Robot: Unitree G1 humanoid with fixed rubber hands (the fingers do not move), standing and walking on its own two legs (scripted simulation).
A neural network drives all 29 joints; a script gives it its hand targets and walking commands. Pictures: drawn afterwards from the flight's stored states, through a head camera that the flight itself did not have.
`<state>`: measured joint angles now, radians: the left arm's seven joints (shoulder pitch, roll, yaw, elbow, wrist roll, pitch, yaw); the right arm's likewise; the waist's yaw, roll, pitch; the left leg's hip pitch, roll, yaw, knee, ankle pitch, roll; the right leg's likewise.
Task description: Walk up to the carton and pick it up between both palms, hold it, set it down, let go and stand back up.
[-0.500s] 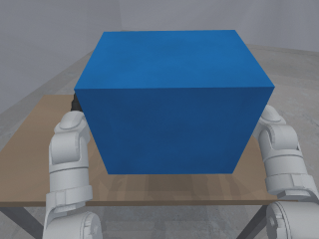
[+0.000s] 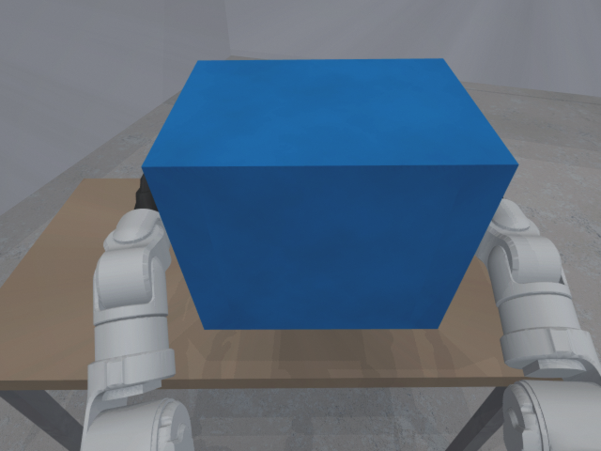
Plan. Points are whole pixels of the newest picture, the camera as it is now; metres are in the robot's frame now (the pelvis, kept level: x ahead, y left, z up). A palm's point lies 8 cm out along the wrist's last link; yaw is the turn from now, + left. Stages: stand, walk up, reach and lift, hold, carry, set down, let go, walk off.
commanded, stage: hold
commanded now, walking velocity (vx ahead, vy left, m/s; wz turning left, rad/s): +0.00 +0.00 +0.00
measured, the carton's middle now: (320, 197) +0.40 -0.01 +0.18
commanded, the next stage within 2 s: none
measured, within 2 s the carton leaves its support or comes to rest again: neither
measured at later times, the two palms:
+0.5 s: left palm (154, 212) +0.36 +0.19 +0.19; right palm (481, 201) +0.37 -0.22 +0.19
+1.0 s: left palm (155, 213) +0.36 +0.19 +0.19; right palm (482, 203) +0.37 -0.22 +0.19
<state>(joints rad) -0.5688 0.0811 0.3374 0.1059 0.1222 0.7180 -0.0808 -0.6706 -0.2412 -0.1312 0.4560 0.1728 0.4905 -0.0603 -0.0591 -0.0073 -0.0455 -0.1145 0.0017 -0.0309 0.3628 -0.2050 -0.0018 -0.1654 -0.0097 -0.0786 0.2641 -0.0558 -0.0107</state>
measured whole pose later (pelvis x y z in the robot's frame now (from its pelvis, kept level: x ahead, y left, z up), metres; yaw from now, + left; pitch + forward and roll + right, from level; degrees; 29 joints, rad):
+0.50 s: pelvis +0.00 +0.00 +0.00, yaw +0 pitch -3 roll -1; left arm -0.58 0.09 0.34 0.12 0.12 0.72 -0.08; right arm -0.68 -0.24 -0.14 0.46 0.18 0.50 -0.07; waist -0.07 -0.01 -0.05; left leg -0.12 0.00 -0.04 0.37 -0.21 0.00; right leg -0.16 -0.01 -0.09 0.26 -0.06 -0.01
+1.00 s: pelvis +0.00 +0.00 +0.00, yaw +0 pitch -2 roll -1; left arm -0.55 0.08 0.33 0.08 0.12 0.72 -0.08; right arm -0.66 -0.24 -0.12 0.43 0.19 0.50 -0.07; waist -0.07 -0.01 -0.05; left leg -0.12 0.00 -0.03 0.37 -0.21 0.00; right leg -0.16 -0.01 -0.08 0.26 -0.06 -0.01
